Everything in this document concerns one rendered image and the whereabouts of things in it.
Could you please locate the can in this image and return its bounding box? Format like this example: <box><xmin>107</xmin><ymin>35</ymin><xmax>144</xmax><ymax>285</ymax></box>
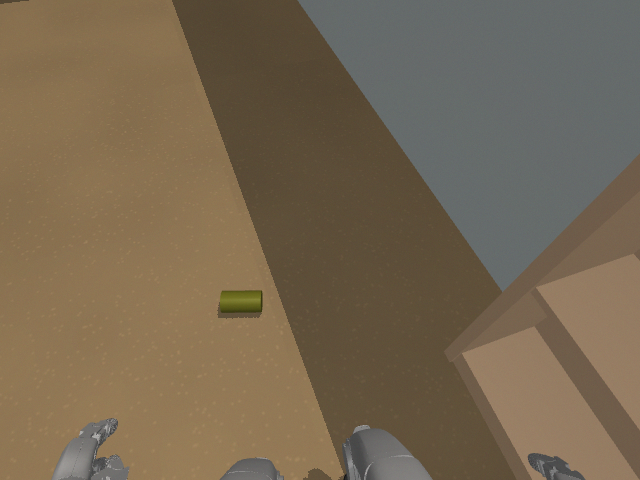
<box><xmin>220</xmin><ymin>290</ymin><xmax>263</xmax><ymax>313</ymax></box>

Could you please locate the bookshelf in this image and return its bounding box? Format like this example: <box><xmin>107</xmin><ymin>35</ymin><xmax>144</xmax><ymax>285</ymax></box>
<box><xmin>444</xmin><ymin>154</ymin><xmax>640</xmax><ymax>480</ymax></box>

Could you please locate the left robot hand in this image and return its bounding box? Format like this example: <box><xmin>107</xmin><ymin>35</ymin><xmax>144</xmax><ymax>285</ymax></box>
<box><xmin>51</xmin><ymin>418</ymin><xmax>130</xmax><ymax>480</ymax></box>

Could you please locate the right robot hand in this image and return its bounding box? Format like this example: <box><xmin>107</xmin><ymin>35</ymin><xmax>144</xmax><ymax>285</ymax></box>
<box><xmin>528</xmin><ymin>453</ymin><xmax>586</xmax><ymax>480</ymax></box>

